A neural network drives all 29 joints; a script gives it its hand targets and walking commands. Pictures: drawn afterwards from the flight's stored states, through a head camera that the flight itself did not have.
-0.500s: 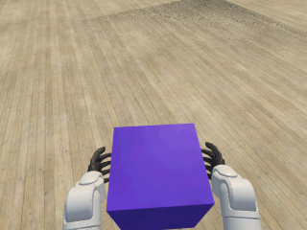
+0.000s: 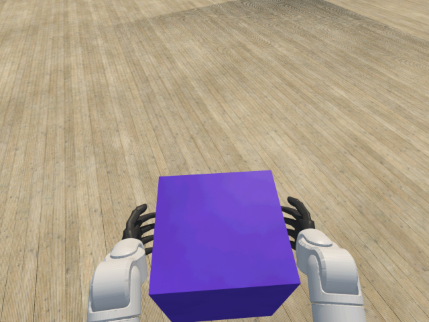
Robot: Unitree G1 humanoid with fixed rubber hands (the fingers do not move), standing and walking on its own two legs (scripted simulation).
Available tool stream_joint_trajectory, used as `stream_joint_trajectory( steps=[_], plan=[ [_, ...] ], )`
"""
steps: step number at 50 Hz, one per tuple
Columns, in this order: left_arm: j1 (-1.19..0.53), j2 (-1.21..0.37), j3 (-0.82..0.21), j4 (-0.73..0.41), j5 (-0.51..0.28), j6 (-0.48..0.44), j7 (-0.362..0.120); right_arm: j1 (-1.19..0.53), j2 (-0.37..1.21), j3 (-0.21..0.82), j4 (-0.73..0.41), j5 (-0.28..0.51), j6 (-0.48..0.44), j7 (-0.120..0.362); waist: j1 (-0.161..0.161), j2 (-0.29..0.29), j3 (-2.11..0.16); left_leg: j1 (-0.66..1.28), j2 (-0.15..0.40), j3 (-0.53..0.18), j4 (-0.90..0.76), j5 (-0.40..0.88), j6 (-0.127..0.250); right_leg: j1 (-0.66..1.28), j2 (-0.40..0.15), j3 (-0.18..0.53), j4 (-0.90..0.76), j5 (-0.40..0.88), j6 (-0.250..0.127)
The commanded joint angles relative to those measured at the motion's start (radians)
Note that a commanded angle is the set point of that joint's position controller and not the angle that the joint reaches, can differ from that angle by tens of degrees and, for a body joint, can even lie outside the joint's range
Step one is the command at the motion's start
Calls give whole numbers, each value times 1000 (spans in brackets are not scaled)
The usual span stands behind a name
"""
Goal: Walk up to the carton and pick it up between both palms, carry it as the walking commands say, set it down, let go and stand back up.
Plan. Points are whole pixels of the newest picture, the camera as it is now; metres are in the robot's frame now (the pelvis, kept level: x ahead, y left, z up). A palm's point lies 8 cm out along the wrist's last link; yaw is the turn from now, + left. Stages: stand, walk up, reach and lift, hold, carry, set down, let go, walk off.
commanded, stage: carry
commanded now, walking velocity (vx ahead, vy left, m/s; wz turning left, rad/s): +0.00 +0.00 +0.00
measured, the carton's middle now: (219, 251) +0.28 +0.00 -0.01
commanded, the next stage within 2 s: hold in 0.42 s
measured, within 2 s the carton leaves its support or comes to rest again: neither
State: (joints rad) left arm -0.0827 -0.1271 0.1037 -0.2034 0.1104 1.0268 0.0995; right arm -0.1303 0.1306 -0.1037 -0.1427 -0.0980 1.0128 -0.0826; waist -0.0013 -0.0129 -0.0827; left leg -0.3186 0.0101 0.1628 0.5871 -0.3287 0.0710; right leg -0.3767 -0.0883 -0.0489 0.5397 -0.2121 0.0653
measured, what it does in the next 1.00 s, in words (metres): shifts its weight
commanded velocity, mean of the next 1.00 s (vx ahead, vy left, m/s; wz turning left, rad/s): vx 0.00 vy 0.00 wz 0.00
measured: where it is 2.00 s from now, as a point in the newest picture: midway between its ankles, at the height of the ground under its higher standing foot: outside the picture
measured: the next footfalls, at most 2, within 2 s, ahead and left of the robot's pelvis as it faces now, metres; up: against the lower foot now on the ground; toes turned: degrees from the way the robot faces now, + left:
none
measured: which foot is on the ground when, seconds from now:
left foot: down 0.00-1.00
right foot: down 0.00-1.00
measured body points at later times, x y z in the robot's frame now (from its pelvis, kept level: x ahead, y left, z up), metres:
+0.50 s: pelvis +0.00 +0.00 +0.00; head +0.00 +0.01 +0.45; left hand +0.28 +0.15 +0.04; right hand +0.29 -0.15 +0.05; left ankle -0.01 +0.07 -0.73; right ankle +0.04 -0.16 -0.73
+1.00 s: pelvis -0.01 -0.07 +0.01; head -0.06 -0.08 +0.46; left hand +0.27 +0.11 +0.03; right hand +0.30 -0.19 +0.04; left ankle -0.01 +0.07 -0.73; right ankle +0.05 -0.18 -0.73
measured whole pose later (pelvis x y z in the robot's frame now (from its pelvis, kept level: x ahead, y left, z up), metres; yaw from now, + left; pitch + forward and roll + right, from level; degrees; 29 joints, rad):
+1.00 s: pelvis -0.01 -0.07 +0.01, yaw +13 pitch -8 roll +0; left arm -0.32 -0.15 0.24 0.47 0.30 0.68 -0.01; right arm -0.29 0.16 -0.31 0.34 -0.28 0.77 -0.03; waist -0.11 0.00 -0.01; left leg -0.10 -0.02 -0.13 0.45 -0.23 0.00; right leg -0.09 0.04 0.09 0.42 -0.20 0.01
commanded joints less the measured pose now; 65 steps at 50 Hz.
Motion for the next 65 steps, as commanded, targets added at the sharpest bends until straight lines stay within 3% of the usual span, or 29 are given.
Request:
stream_joint_trajectory(
  steps=[1,2,3,8,9,10,11,12,14,16,18,19,21,22,23,25,26,27,29,36,40,42,43,44,47,50,54,61,65],
  plan=[
    [-512,-769,-581,-58,-254,-64,-226,-441,794,550,-56,238,-58,223,-2,18,-283,127,150,-113,-108,333,-38,126,-39,10,-22,178,-57],
    [-561,-812,-660,-193,-322,-63,-226,-480,827,625,-185,298,-53,222,-4,22,-276,119,153,-110,-108,358,-42,106,-37,2,-15,177,-50],
    [-565,-786,-590,-78,-270,-78,-228,-471,809,555,-59,246,-68,227,-2,41,-261,114,159,-127,-137,326,-46,97,-28,7,-21,137,-52],
    [-547,-797,-575,-40,-259,-104,-230,-509,808,562,-85,236,-97,220,0,-23,-289,90,142,-114,-125,184,-34,133,-46,27,-49,157,-57],
    [-568,-814,-629,-134,-300,-96,-226,-499,824,598,-146,274,-89,220,-3,24,-297,105,143,-111,-128,253,-41,132,-44,15,-35,172,-53],
    [-540,-807,-591,-61,-269,-101,-226,-485,812,563,-98,246,-96,218,0,15,-329,122,141,-112,-107,286,-36,145,-44,18,-35,198,-57],
    [-563,-821,-654,-187,-318,-101,-221,-515,836,628,-210,302,-94,215,-1,23,-341,140,145,-109,-98,356,-41,145,-41,15,-18,235,-56],
    [-534,-797,-589,-63,-257,-102,-218,-485,817,566,-72,253,-92,219,1,45,-337,139,143,-96,-91,358,-42,140,-49,24,-19,235,-53],
    [-583,-824,-693,-245,-338,-76,-212,-466,845,643,-212,318,-66,217,-2,59,-353,176,147,-96,-72,447,-40,124,-32,-1,-6,247,-55],
    [-533,-791,-630,-161,-295,-60,-212,-434,819,602,-140,280,-56,209,-3,44,-356,177,142,-91,-56,457,-36,151,-34,-1,-9,298,-62],
    [-497,-811,-706,-277,-351,-14,-207,-426,827,683,-278,345,-9,208,-6,48,-367,198,138,-86,-40,559,-46,141,-28,-10,30,355,-64],
    [-469,-770,-606,-115,-270,-28,-215,-408,792,582,-114,264,-20,212,-3,52,-360,196,135,-78,-40,524,-40,140,-32,-4,11,319,-61],
    [-519,-789,-681,-248,-333,6,-217,-462,812,665,-269,331,9,211,-4,46,-350,185,142,-91,-39,481,-35,141,-33,-10,9,293,-71],
    [-273,-697,-339,103,-44,-120,-203,-243,536,314,82,38,-106,207,6,126,46,143,-19,-289,-173,414,-76,170,180,79,-96,101,-130],
    [-273,-662,-347,401,-54,-167,-186,-216,517,281,303,20,-152,203,-29,100,66,167,-19,-309,-186,404,-77,187,191,71,-96,102,-144],
    [-352,-740,-505,201,-100,-288,-188,-246,581,402,130,67,-260,225,-78,56,-92,268,-25,-317,-191,472,-76,228,209,96,-85,200,-129],
    [-421,-798,-552,120,-129,-319,-196,-315,642,451,61,116,-292,250,-51,108,-160,277,-27,-309,-173,539,-83,280,207,109,-68,257,-122],
    [-560,-864,-629,76,-183,-350,-216,-438,696,489,-28,140,-312,261,-92,51,-276,305,-39,-324,-161,570,-69,313,210,115,-61,323,-106],
    [-655,-967,-710,76,-229,-386,-240,-582,797,596,-139,205,-345,278,-118,57,-402,379,-54,-325,-144,560,-60,325,197,131,-63,378,-96],
    [-841,-941,-641,236,-199,-402,-279,-601,842,518,165,164,-305,287,-166,11,-153,329,-57,-319,-191,176,-58,195,165,90,-115,84,-82],
    [-682,-993,-562,397,-137,-369,-302,-574,969,500,291,162,-275,329,-85,36,-177,289,-67,-293,-227,175,-58,290,209,92,-164,100,-69],
    [-643,-961,-486,499,-82,-352,-317,-584,973,456,322,141,-257,323,-69,20,-66,212,-76,-278,-250,144,-49,317,199,86,-185,87,-50],
    [-682,-951,-467,532,-88,-357,-331,-555,982,422,383,112,-251,322,-95,-12,-39,219,-76,-271,-258,108,-47,298,198,90,-199,52,-46],
    [-674,-935,-393,597,-53,-354,-340,-646,986,407,374,110,-255,324,-50,-18,3,181,-92,-256,-265,32,-39,309,185,93,-204,-29,-45],
    [-851,-882,-341,634,-45,-405,-394,-712,1050,330,472,77,-279,308,-90,-42,-23,153,-111,-222,-234,-53,-13,279,151,125,-238,-139,-22],
    [-945,-884,-331,628,-57,-475,-423,-713,1086,281,535,57,-331,290,-103,-55,-106,128,-115,-218,-186,1,1,292,130,155,-221,-88,-10],
    [-957,-884,-275,644,-31,-568,-421,-789,1128,318,529,63,-409,275,-46,-95,-201,15,-118,-228,-126,57,24,364,129,174,-157,32,5],
    [-975,-930,-316,747,-9,-684,-407,-632,1076,185,657,-58,-553,249,-205,1,-338,-52,-112,-259,-61,123,1,268,149,144,-37,281,-26],
    [-891,-903,-273,778,23,-744,-383,-651,1087,253,623,-39,-610,252,-129,-37,-393,-145,-135,-251,-39,127,0,318,154,158,-14,343,-19]
  ],
)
